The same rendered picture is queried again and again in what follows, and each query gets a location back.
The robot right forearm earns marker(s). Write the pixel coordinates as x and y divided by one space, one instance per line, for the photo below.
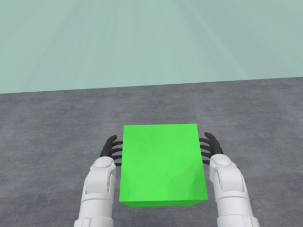
231 195

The robot right hand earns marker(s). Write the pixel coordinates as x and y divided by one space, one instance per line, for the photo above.
214 147

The robot left forearm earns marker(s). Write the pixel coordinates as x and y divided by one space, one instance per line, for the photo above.
98 195

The carton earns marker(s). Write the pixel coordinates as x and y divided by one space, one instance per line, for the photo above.
162 166

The robot left hand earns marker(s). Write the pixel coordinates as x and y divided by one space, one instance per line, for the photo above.
108 151

